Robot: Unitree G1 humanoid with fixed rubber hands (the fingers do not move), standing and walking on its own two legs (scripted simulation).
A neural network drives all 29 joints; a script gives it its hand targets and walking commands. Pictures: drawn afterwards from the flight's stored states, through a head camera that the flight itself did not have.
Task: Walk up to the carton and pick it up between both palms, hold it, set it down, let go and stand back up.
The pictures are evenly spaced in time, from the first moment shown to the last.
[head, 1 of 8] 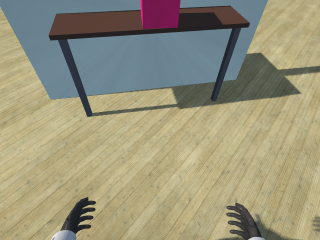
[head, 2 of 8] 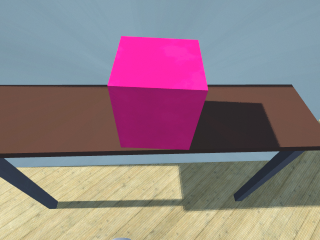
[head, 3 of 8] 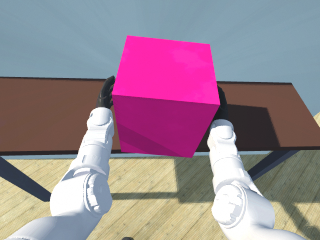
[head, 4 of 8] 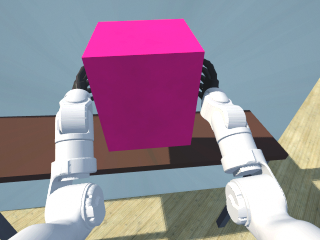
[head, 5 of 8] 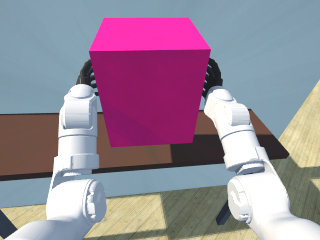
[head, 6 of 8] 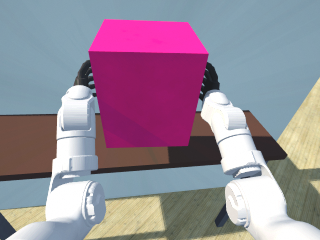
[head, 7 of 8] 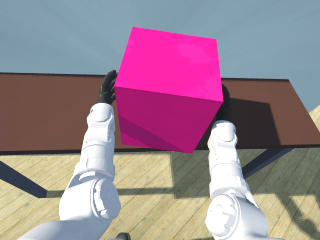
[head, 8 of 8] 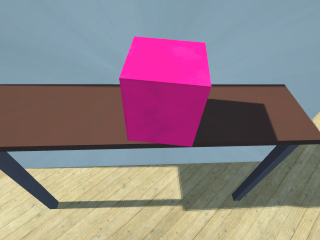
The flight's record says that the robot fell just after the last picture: no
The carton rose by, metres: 0.18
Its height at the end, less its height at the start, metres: +0.00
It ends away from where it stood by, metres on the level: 0.02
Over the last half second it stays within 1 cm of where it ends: yes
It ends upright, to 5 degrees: yes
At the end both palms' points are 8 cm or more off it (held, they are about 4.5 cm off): yes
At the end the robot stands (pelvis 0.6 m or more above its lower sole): yes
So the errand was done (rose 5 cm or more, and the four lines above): yes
